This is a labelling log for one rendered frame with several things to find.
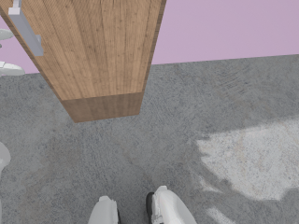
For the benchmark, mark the handle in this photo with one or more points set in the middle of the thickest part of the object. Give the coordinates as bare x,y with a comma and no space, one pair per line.
33,41

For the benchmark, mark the left robot hand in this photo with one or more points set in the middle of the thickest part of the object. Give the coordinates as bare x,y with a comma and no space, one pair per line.
9,69

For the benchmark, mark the robot left upper arm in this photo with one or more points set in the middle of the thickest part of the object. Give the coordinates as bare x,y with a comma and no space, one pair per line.
4,161

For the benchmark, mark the robot right foot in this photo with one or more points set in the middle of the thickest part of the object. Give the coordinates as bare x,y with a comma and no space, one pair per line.
149,206

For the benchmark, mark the cupboard door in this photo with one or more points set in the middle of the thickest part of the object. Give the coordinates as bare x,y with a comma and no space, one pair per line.
92,48

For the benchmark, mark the robot left thigh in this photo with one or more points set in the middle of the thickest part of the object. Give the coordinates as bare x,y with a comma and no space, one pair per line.
104,212

